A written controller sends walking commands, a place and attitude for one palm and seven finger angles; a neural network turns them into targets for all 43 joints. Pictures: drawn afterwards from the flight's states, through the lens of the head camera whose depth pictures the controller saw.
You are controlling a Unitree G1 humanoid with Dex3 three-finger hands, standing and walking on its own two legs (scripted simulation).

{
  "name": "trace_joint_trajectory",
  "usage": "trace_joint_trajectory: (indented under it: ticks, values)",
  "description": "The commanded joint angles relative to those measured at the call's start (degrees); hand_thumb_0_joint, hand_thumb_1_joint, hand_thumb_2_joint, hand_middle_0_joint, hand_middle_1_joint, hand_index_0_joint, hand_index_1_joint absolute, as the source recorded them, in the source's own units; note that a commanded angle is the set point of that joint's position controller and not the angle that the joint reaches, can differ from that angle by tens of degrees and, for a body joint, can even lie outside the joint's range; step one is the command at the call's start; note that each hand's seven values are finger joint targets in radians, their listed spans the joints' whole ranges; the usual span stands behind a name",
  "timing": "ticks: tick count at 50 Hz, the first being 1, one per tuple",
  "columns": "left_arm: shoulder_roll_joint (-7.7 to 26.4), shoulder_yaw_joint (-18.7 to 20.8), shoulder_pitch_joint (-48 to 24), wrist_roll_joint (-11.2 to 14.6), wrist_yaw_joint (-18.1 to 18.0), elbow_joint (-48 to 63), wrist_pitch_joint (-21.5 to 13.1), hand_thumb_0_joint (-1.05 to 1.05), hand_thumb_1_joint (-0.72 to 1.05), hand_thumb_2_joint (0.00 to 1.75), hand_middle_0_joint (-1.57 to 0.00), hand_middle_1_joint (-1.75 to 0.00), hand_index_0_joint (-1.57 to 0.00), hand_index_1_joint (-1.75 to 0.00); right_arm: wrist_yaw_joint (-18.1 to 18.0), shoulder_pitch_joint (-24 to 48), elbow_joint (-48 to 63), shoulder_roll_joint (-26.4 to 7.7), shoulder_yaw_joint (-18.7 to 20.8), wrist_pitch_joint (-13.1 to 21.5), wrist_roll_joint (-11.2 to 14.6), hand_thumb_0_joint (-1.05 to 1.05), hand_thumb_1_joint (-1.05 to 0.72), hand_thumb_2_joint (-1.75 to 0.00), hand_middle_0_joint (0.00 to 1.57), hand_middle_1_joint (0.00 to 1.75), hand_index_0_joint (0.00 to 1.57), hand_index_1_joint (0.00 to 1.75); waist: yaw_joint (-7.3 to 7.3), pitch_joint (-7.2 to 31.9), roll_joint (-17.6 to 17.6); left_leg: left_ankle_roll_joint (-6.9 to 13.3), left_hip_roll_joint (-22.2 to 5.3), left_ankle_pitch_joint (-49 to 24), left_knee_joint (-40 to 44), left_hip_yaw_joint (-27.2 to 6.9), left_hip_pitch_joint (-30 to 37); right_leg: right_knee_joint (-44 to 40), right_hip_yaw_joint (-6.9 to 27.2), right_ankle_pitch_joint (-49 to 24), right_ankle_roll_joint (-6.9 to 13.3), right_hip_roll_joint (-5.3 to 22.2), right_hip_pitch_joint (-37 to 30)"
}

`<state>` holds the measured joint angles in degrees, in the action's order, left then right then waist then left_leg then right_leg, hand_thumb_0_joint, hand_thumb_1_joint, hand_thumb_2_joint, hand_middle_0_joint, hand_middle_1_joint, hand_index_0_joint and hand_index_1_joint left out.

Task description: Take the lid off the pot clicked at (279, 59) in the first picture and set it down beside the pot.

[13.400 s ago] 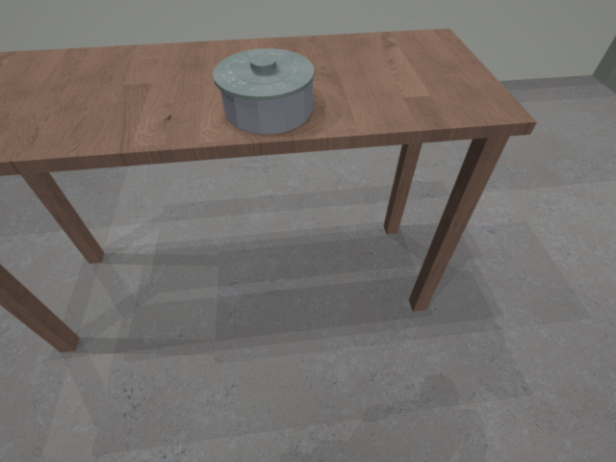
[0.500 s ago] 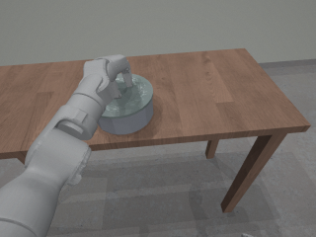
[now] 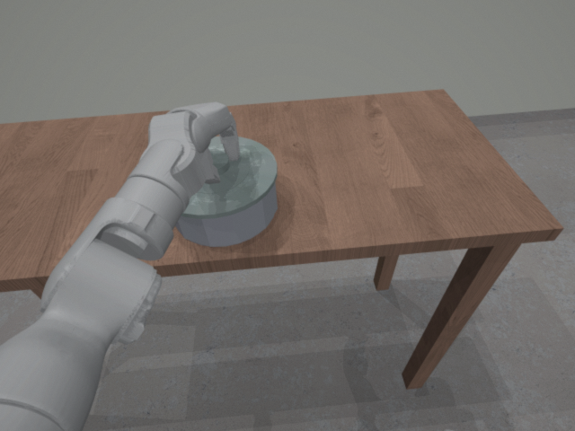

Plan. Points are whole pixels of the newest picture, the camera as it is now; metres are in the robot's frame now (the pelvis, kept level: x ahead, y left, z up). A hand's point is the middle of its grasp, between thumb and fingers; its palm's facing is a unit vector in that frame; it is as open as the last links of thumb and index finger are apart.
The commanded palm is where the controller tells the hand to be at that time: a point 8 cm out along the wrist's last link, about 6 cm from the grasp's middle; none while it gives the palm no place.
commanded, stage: close the fingers and squeeze the knob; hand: left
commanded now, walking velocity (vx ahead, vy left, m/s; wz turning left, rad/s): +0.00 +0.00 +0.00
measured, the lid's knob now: (213, 163) +0.47 +0.11 +0.15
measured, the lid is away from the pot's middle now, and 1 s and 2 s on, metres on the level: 0.00 0.01 0.01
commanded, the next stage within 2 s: lift the lid straight up in 0.28 s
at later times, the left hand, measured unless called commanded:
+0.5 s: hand (208, 163) +0.44 +0.11 +0.18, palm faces -0.36 -0.09 -0.93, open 7.7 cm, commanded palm +0.43 +0.12 +0.25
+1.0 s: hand (201, 146) +0.44 +0.11 +0.21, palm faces -0.36 -0.11 -0.93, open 7.7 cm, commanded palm +0.44 +0.12 +0.29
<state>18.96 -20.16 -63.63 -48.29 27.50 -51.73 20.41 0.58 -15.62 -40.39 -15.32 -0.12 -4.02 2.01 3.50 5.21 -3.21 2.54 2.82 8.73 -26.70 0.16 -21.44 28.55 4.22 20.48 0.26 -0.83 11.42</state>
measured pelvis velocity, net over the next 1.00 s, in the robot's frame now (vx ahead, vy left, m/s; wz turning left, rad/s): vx -0.01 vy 0.00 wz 0.00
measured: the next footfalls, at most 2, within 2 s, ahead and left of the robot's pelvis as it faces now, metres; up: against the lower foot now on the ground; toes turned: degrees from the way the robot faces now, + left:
none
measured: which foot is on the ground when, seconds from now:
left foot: down 0.00-1.00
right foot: down 0.00-1.00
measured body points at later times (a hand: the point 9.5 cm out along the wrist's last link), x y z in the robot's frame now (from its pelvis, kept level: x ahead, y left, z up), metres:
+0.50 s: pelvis +0.00 +0.00 +0.00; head -0.01 -0.03 +0.45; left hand +0.45 +0.11 +0.23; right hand +0.12 -0.25 -0.12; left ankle +0.05 +0.10 -0.74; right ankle -0.06 -0.12 -0.74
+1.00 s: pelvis -0.01 +0.00 +0.00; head -0.01 -0.03 +0.45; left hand +0.46 +0.12 +0.26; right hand +0.09 -0.26 -0.13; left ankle +0.05 +0.10 -0.74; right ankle -0.06 -0.12 -0.74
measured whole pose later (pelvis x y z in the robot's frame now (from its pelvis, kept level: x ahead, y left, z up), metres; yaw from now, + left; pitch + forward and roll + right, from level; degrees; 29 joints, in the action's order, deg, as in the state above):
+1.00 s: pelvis -0.01 +0.00 +0.00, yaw +0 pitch +3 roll +0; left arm 19.8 -19.7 -69.8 -48.2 29.7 -57.0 19.5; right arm -0.7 -14.9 -42.5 -15.2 -0.5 -0.5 2.0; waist 3.6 4.5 -3.2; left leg 2.4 2.7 7.7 -25.9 -0.2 -21.0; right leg 28.6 3.9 19.9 0.4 -1.0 11.3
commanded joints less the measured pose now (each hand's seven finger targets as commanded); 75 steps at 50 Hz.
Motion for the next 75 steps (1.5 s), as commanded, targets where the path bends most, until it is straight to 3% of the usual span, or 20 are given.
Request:
trace_joint_trajectory:
  ticks: [1,14,18,21,23,25,27,30,32,34,41,43,50,54,58,63,65,70,72,75]
  values:
    - [10.23,3.74,-31.08,-0.98,-1.53,12.19,-0.52,0.00,0.51,0.85,-0.72,-1.03,-0.73,-1.03,-0.32,4.80,7.57,-6.71,2.00,2.33,-0.06,0.00,-0.90,-0.90,0.20,0.30,0.20,0.30,-0.39,18.68,6.30,3.11,1.53,-12.89,-0.75,1.55,21.74,-4.11,-4.28,-24.15,1.91,-3.37,6.78]
    - [10.77,4.47,-29.83,-0.77,-1.80,13.52,1.03,0.00,0.66,0.92,-0.75,-1.05,-0.77,-1.04,-0.04,6.30,7.78,-6.51,1.82,2.34,-0.06,0.00,-0.90,-0.90,0.20,0.30,0.20,0.30,-0.98,19.90,6.43,2.87,1.57,-14.22,-0.99,1.02,22.60,-3.66,-4.40,-24.75,2.00,-3.57,6.35]
    - [9.95,3.58,-31.37,-0.98,-1.70,8.48,1.43,0.00,0.69,0.93,-0.74,-1.05,-0.77,-1.05,-0.49,5.83,6.57,-6.75,1.58,1.74,0.00,0.00,-0.90,-0.90,0.20,0.30,0.20,0.30,-0.14,16.07,8.12,2.86,1.54,-10.67,-0.30,1.35,20.39,-4.46,-4.41,-22.57,1.86,-3.42,7.83]
    - [10.99,3.92,-35.76,-1.53,-1.82,13.96,0.05,0.00,0.71,0.93,-0.74,-1.05,-0.76,-1.05,-0.62,5.95,7.38,-6.38,1.62,2.57,-0.27,0.00,-0.90,-0.90,0.20,0.30,0.20,0.30,-0.44,21.30,4.75,2.85,1.63,-12.92,-0.80,0.95,23.42,-3.73,-4.25,-24.10,2.08,-3.34,6.75]
    - [8.26,2.21,-35.37,-1.22,-1.76,11.67,0.13,0.00,0.71,0.93,-0.74,-1.05,-0.76,-1.05,-0.67,5.86,6.90,-6.10,1.64,2.69,0.00,0.00,-0.90,-0.90,0.20,0.30,0.20,0.30,0.13,19.06,5.99,2.78,1.47,-12.51,-0.67,0.93,22.95,-3.89,-4.54,-23.09,2.01,-3.53,7.98]
    - [12.12,5.25,-36.62,-0.64,-2.05,15.21,-0.69,0.00,0.71,0.93,-0.74,-1.05,-0.76,-1.05,-0.72,5.40,7.19,-6.51,1.93,3.28,-0.47,0.00,-0.90,-0.90,0.20,0.30,0.20,0.30,-0.71,22.41,5.10,2.92,1.46,-14.12,-1.15,0.57,24.44,-3.81,-4.23,-24.72,2.12,-3.42,6.28]
    - [12.79,5.34,-37.95,-1.08,-2.00,12.35,-0.73,0.00,0.72,0.93,-0.74,-1.05,-0.76,-1.05,-1.04,5.17,6.46,-6.33,1.72,3.43,-0.27,0.00,-0.90,-0.90,0.20,0.30,0.20,0.30,-0.10,20.07,7.12,3.18,1.68,-13.13,-0.73,1.09,22.87,-4.14,-4.26,-25.35,1.79,-3.43,6.40]
    - [13.70,6.02,-39.75,-0.39,-2.23,17.66,-1.92,0.00,0.72,0.93,-0.74,-1.05,-0.76,-1.05,-0.92,5.42,7.13,-6.42,2.03,4.43,-0.37,0.00,-0.90,-0.90,0.20,0.30,0.20,0.30,-0.82,24.15,4.59,3.14,1.55,-16.31,-1.29,0.66,25.59,-3.58,-4.07,-27.32,1.92,-3.38,5.26]
    - [12.58,5.14,-38.53,-1.06,-2.26,12.36,-1.34,0.00,0.72,0.93,-0.74,-1.05,-0.76,-1.05,-0.97,5.12,6.11,-6.21,1.86,4.40,-0.21,0.00,-0.90,-0.90,0.20,0.30,0.20,0.30,-0.25,20.18,6.48,3.15,1.62,-14.07,-0.92,1.06,23.57,-3.90,-4.43,-25.55,1.79,-3.68,6.83]
    - [14.88,6.78,-39.73,-0.99,-2.40,12.75,-1.37,0.00,0.72,0.93,-0.74,-1.05,-0.76,-1.05,-0.93,5.31,6.07,-6.53,1.79,4.60,-0.06,0.00,-0.90,-0.90,0.20,0.30,0.20,0.30,-0.75,21.15,5.79,3.08,1.63,-13.09,-0.49,0.97,23.39,-3.94,-4.08,-24.84,1.83,-3.52,6.14]
    - [14.47,6.18,-42.61,-1.31,-1.99,12.93,-2.00,0.00,0.72,0.93,-0.74,-1.05,-0.76,-1.05,-1.12,4.66,5.67,-6.43,2.07,5.90,-0.28,0.00,-0.90,-0.90,0.20,0.30,0.20,0.30,-0.41,22.34,4.90,3.26,1.62,-13.36,-0.82,0.83,24.68,-3.99,-3.92,-25.03,1.82,-3.49,6.57]
    - [14.57,6.26,-41.02,-1.24,-1.55,7.40,-1.07,0.00,0.72,0.93,-0.74,-1.05,-0.76,-1.05,-1.29,4.80,4.81,-6.66,1.70,5.35,-0.04,0.00,-0.90,-0.90,0.20,0.30,0.20,0.30,-0.29,18.12,7.78,3.23,1.75,-10.46,0.03,1.07,21.30,-4.52,-4.07,-23.34,1.62,-3.34,7.07]
    - [13.34,4.64,-48.93,-1.24,-1.02,11.01,-2.30,0.00,0.72,0.93,-0.74,-1.05,-0.76,-1.05,-1.77,3.84,4.69,-6.85,1.95,6.45,-0.25,0.00,-0.90,-0.90,0.20,0.30,0.20,0.30,0.27,22.45,3.23,3.04,1.41,-10.97,-0.03,0.34,25.33,-4.40,-4.06,-22.29,1.95,-3.40,7.82]
    - [15.56,6.91,-45.22,-2.12,-0.32,3.04,-1.13,0.00,0.72,0.93,-0.74,-1.05,-0.76,-1.05,-1.80,3.47,4.00,-6.84,1.63,6.38,-0.41,0.00,-0.90,-0.90,0.20,0.30,0.20,0.30,-0.23,18.52,7.83,3.21,1.59,-9.01,0.53,0.96,21.20,-4.78,-3.99,-21.56,1.64,-3.07,7.78]
    - [14.55,5.60,-48.87,-2.66,-0.36,6.68,-1.61,0.00,0.72,0.93,-0.74,-1.05,-0.76,-1.05,-1.61,3.57,4.74,-6.72,1.71,6.60,-0.32,0.00,-0.90,-0.90,0.20,0.30,0.20,0.30,-0.02,20.51,5.69,3.22,1.60,-10.45,0.28,0.87,22.95,-4.64,-3.86,-22.22,1.77,-3.20,7.70]
    - [15.66,6.31,-48.84,-2.71,0.27,4.59,-1.15,0.00,0.72,0.93,-0.74,-1.05,-0.76,-1.05,-1.72,3.34,4.73,-6.93,1.68,6.52,-0.38,0.00,-0.90,-0.90,0.20,0.30,0.20,0.30,0.01,19.63,7.55,3.40,1.59,-9.28,0.61,0.97,21.70,-5.15,-3.63,-21.50,1.57,-3.04,7.34]
    - [15.37,6.17,-50.53,-1.96,0.32,7.55,-1.20,0.00,0.72,0.93,-0.74,-1.05,-0.76,-1.05,-1.59,3.71,5.05,-7.29,1.86,6.63,-0.36,0.00,-0.90,-0.90,0.20,0.30,0.20,0.30,-0.15,21.23,4.60,3.24,1.48,-11.20,0.31,0.90,23.41,-5.00,-3.83,-22.62,1.92,-3.09,7.07]
    - [16.02,6.58,-50.91,-2.01,0.91,8.81,-1.14,0.00,0.72,0.93,-0.74,-1.05,-0.76,-1.05,-1.43,3.65,5.28,-7.37,1.98,7.13,-0.35,0.00,-0.90,-0.90,0.20,0.30,0.20,0.30,-0.38,22.31,5.03,3.28,1.38,-13.08,0.15,0.75,23.99,-5.00,-3.67,-24.02,1.93,-3.04,6.23]
    - [14.00,5.14,-50.69,-2.82,1.12,4.83,-0.61,0.00,0.72,0.93,-0.74,-1.05,-0.76,-1.05,-1.49,3.51,4.65,-6.80,1.66,7.01,-0.16,0.00,-0.90,-0.90,0.20,0.30,0.20,0.30,0.37,18.53,6.58,3.35,1.27,-10.82,0.59,0.78,22.70,-5.32,-3.91,-21.41,1.77,-3.15,8.38]
    - [15.12,5.97,-52.92,-1.99,0.99,9.46,-0.75,0.00,0.72,0.93,-0.74,-1.05,-0.76,-1.05,-1.34,3.87,5.27,-7.40,1.87,7.26,-0.28,0.00,-0.90,-0.90,0.20,0.30,0.20,0.30,-0.32,22.20,3.25,3.10,1.22,-12.16,0.50,0.45,24.89,-5.17,-3.99,-21.56,2.15,-3.14,7.40]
